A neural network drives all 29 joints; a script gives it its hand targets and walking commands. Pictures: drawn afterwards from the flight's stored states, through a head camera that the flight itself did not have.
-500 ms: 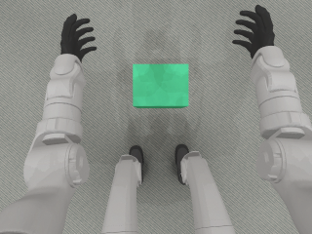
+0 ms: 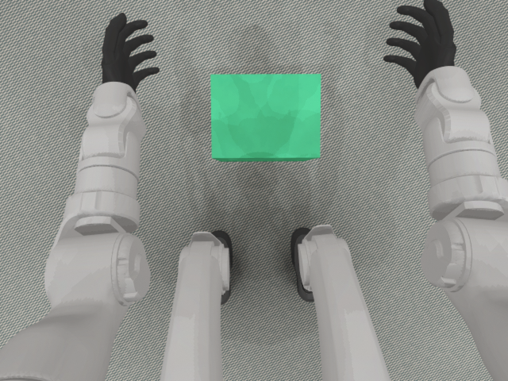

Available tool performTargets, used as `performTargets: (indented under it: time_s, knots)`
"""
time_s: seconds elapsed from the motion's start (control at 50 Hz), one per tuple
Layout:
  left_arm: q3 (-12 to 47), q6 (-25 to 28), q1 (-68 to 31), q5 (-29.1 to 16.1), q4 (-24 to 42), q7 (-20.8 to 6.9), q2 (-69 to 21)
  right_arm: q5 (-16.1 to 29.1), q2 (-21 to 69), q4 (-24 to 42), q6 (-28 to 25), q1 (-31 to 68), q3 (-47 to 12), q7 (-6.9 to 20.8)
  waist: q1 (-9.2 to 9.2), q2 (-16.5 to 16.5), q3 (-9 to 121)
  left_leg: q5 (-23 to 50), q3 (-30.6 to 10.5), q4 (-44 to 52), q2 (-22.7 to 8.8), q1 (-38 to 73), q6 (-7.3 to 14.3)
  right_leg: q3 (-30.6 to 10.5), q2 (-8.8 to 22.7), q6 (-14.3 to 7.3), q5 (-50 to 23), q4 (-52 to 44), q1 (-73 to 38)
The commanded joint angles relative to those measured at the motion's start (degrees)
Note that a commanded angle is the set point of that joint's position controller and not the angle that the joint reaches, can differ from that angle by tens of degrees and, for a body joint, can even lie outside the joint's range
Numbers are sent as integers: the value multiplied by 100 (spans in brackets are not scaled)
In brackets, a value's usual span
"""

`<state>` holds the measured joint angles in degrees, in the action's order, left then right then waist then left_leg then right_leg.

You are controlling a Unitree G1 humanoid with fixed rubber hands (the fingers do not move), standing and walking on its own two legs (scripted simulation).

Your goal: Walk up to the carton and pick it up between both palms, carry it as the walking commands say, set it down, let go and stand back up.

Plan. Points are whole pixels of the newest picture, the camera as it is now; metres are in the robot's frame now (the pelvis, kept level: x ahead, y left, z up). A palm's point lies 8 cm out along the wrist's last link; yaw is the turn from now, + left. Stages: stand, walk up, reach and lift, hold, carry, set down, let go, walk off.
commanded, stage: reach and lift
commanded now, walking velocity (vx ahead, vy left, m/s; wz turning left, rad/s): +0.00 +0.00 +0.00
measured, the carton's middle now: (263, 124) +0.49 -0.03 -0.45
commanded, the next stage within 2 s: none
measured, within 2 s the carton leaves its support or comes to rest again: neither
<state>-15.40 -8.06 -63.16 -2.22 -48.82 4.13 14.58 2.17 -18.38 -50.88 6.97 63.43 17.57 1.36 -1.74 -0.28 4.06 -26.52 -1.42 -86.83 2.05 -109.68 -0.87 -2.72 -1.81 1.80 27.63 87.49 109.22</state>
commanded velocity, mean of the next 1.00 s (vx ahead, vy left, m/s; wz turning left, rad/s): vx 0.00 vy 0.00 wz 0.00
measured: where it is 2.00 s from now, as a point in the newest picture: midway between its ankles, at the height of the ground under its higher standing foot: (263, 278)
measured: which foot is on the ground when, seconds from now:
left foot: down 0.00-1.00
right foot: down 0.00-1.00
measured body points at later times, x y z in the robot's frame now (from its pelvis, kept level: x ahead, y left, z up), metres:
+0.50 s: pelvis -0.03 -0.01 -0.13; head +0.33 -0.01 +0.15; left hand +0.53 +0.17 -0.28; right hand +0.51 -0.23 -0.28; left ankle +0.08 +0.12 -0.52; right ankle +0.07 -0.13 -0.52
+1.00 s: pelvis -0.04 +0.00 -0.20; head +0.34 -0.02 +0.03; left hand +0.52 +0.17 -0.40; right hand +0.51 -0.22 -0.39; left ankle +0.08 +0.12 -0.52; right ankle +0.07 -0.13 -0.52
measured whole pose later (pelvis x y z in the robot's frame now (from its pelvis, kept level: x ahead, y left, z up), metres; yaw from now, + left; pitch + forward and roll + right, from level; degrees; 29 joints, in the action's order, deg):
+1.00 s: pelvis -0.04 +0.00 -0.20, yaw +0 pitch +30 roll +0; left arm -3.5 -3.2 -84.3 -16.4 -66.2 6.5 22.9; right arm 13.8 -23.4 -64.8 2.9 83.4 5.1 -5.3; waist -1.8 -1.1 -29.9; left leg -34.1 -1.2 -130.5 2.9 -126.6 -2.2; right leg -1.5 -1.8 1.7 36.0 131.6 125.8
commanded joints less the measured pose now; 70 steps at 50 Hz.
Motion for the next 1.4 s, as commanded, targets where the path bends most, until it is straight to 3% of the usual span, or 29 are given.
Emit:
performTargets:
  time_s: [0.0, 0.08, 0.18, 0.22, 0.26, 0.32, 0.54, 0.64, 0.66, 0.74, 0.76, 0.8, 0.82, 0.86, 0.9, 0.98, 1.16, 1.24, 1.38]
  knots:
    - [201, 88, -1629, -162, 992, 116, 741, 146, -1080, 768, -116, 1521, -4, -93, -155, -237, 6924, 2384, 381, -142, 273, 3896, -263, 693, -242, 22, -2360, -24, -2692]
    - [276, -1, -1946, -258, 934, 170, 837, 272, -1159, 835, -56, 1864, -105, -175, -167, -186, 6628, 1804, 439, -482, 236, 3276, -240, 681, -194, 8, -1946, 334, -2494]
    - [214, 41, -2253, -260, 617, 194, 1105, 416, -1108, 547, -18, 2106, -265, -289, -12, -119, 6151, 1273, 535, -917, 191, 2407, -183, 573, -128, 13, -1634, 805, -2345]
    - [276, 68, -2355, -378, 604, 194, 1102, 480, -1132, 679, -41, 2227, -332, -331, -56, -13, 6441, 1290, 514, -1102, 192, 2455, -160, 564, -111, 15, -1707, 1000, -2567]
    - [333, 94, -2397, -456, 161, 169, 1068, 442, -1158, 342, -55, 2264, -347, -378, -163, 63, 5936, 1068, 517, -1263, 175, 1995, -155, 558, -79, 16, -1544, 1133, -2301]
    - [310, 181, -2527, -481, 162, 208, 1183, 531, -1172, 376, -115, 2421, -414, -445, -73, 44, 6063, 1173, 514, -1544, 162, 1979, -157, 502, -60, 22, -1636, 1413, -2316]
    - [585, 467, -2833, -764, -413, 267, 1245, 759, -1309, -155, -368, 2770, -700, -611, -142, 29, 5739, 1403, 418, -2474, 83, 1746, -167, 407, 18, 31, -1764, 2275, -1953]
    - [711, 562, -3142, -904, -291, 295, 1418, 1011, -1289, -209, -422, 3016, -949, -651, -29, -54, 5935, 1518, 405, -2843, 43, 1924, -163, 353, 38, 1, -1862, 2658, -2060]
    - [764, 543, -3164, -966, -506, 291, 1397, 999, -1362, -312, -424, 3146, -977, -664, -42, 22, 5730, 1387, 380, -2884, 28, 1756, -168, 369, 53, 5, -1724, 2713, -1965]
    - [939, 544, -3648, -1215, -231, 299, 1549, 1172, -1531, 31, -461, 3675, -1097, -713, -96, 48, 6413, 1531, 357, -3222, 11, 2287, -154, 395, 46, -22, -1876, 3022, -2519]
    - [1000, 503, -3614, -1237, -717, 279, 1527, 1140, -1463, -492, -402, 3624, -1110, -696, -114, 16, 5807, 1255, 346, -3223, -3, 2073, -147, 434, 63, -26, -1587, 3057, -2253]
    - [917, 613, -3738, -1222, -389, 304, 1646, 1212, -1538, -255, -496, 3696, -1035, -685, 10, 44, 5776, 1656, 339, -3378, -5, 2124, -150, 328, 64, -15, -1974, 3180, -2288]
    - [992, 638, -3794, -1305, -476, 294, 1610, 1188, -1571, -320, -524, 3754, -1075, -694, -57, 57, 5673, 1625, 349, -3433, -18, 2004, -147, 327, 99, -18, -1934, 3210, -2224]
    - [1125, 627, -3740, -1394, -1061, 258, 1515, 1179, -1581, -603, -543, 3820, -1133, -702, -154, 50, 4921, 1280, 329, -3466, -48, 1605, -139, 320, 129, 5, -1563, 3187, -1842]
    - [1131, 682, -3755, -1436, -910, 222, 1510, 1204, -1541, -408, -609, 3883, -1132, -688, -151, 52, 4947, 1423, 327, -3523, -19, 1547, -138, 290, 123, -5, -1771, 3234, -1962]
    - [1161, 687, -3592, -1418, -1152, 224, 1505, 1092, -1483, -895, -606, 3493, -1074, -678, -256, 60, 4658, 1358, 294, -3557, -15, 1427, -144, 364, 121, -7, -1673, 3290, -1743]
    - [1200, 724, -3522, -1321, -1185, 289, 1452, 1347, -1291, -879, -637, 3557, -1286, -629, 55, 4, 4785, 1520, 306, -3526, -13, 1671, -113, 411, 83, 5, -1632, 3335, -1606]
    - [1301, 708, -3704, -1448, -1147, 264, 1331, 1308, -1362, -810, -646, 3711, -1290, -650, -97, 46, 4711, 1392, 295, -3497, -7, 1555, -114, 395, 80, -4, -1551, 3284, -1622]
    - [1378, 730, -3889, -1432, -1163, 291, 1209, 1263, -1160, -964, -651, 3786, -1349, -693, -149, 49, 4659, 1379, 290, -3452, 32, 1554, -118, 412, 50, 3, -1543, 3229, -1613]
